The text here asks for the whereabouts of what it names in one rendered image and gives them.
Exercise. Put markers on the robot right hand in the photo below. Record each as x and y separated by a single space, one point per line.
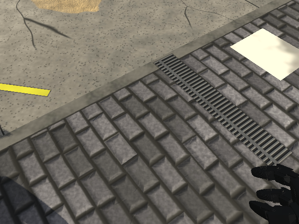
288 210

